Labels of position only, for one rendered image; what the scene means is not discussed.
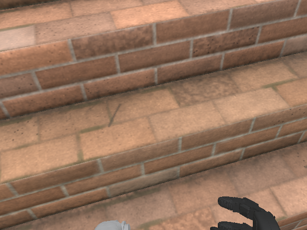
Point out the right robot hand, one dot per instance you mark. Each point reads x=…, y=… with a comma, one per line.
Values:
x=261, y=219

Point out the robot left thigh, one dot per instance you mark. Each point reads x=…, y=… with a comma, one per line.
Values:
x=113, y=225

